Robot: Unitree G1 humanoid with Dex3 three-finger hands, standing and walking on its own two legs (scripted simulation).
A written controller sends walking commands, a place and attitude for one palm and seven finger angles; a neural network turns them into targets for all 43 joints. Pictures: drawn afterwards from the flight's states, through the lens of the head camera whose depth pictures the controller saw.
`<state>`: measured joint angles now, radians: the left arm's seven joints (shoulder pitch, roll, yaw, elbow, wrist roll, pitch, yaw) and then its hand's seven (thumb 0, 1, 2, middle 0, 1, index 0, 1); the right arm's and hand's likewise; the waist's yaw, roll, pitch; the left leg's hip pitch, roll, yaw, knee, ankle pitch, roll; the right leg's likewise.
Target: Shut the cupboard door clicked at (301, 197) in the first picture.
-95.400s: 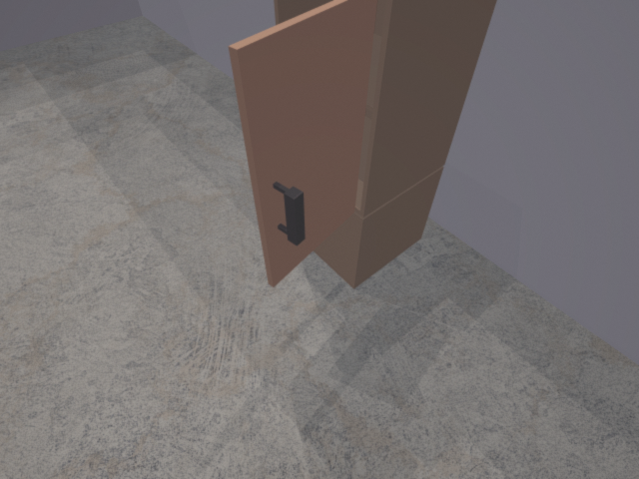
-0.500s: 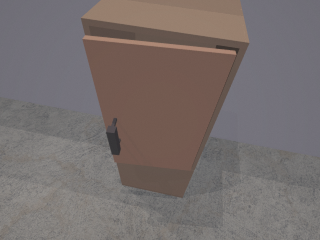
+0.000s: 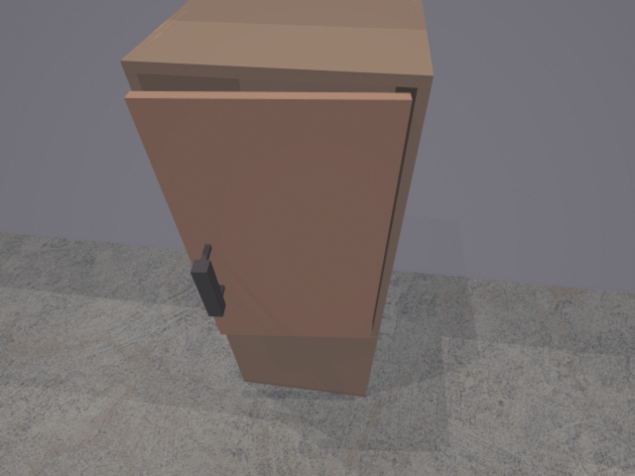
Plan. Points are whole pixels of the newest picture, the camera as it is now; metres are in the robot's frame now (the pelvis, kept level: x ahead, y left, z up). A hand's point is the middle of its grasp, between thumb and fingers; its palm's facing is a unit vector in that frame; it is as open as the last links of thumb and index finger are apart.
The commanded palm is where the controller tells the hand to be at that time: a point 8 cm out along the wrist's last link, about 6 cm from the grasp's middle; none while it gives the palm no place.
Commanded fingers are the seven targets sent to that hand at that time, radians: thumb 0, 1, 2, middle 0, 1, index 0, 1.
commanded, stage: look again from close up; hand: left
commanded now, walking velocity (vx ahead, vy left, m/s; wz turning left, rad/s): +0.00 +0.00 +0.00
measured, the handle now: (212, 280) +0.46 +0.22 -0.09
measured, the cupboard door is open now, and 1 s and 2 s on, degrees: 6 6 6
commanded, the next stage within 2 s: raise the hand and make a fist in 0.44 s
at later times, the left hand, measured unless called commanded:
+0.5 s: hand out of the picture +0.02 +0.15 -0.18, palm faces +0.00 -0.99 -0.17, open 7.3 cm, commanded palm none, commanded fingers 0.00 0.90 0.90 -0.20 -0.30 -0.20 -0.30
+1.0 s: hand out of the picture +0.15 +0.16 -0.10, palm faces +0.08 -1.00 -0.01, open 6.0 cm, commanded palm +0.14 +0.21 -0.07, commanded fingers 0.00 0.90 0.90 -0.62 -0.76 -0.62 -0.76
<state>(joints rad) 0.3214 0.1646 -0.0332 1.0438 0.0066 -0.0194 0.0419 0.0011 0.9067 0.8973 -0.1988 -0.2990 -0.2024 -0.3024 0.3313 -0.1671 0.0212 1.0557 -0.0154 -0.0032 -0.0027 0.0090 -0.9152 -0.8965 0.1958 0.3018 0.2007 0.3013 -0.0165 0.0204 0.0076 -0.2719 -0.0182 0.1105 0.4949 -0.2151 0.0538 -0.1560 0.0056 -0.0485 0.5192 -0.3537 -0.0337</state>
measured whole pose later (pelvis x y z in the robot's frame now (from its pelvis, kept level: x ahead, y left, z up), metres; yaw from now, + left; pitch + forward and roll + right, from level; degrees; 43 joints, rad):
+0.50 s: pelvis +0.03 -0.01 +0.00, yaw -1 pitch +0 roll +1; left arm 0.31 0.16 -0.03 1.10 0.01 -0.02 0.04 0.00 0.91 0.90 -0.20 -0.30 -0.20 -0.30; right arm 0.23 -0.16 0.02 1.12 -0.01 -0.02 -0.03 0.01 -0.92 -0.90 0.20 0.30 0.20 0.30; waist 0.01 -0.04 0.02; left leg -0.22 0.00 0.12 0.46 -0.24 0.04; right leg -0.09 0.02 -0.04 0.44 -0.35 -0.04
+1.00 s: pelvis -0.01 -0.03 -0.10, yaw +2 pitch +15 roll +1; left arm 0.50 0.18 0.14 0.20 -0.24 -0.54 -0.30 0.01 0.90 0.90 -0.45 -0.57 -0.46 -0.57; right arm 0.15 -0.26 -0.08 0.52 0.01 -0.24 0.01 0.02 -0.91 -0.90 0.20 0.30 0.20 0.30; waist 0.03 -0.05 -0.16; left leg -0.95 -0.02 0.00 1.20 -0.49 -0.01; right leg -0.90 0.05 -0.07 1.23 -0.60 -0.10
